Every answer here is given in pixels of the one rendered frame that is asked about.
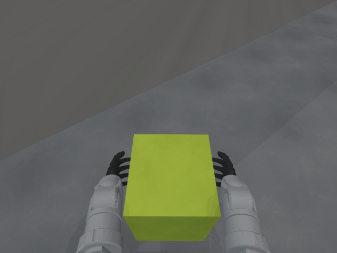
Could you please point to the left robot forearm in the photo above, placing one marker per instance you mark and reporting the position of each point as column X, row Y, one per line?
column 103, row 223

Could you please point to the right robot forearm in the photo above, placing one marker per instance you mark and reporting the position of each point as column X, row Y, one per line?
column 241, row 219

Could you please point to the robot left hand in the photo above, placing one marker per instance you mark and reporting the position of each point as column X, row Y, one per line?
column 114, row 166

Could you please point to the robot right hand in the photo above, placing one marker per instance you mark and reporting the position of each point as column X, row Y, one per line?
column 227, row 168

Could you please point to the carton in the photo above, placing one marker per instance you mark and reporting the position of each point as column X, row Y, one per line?
column 171, row 191

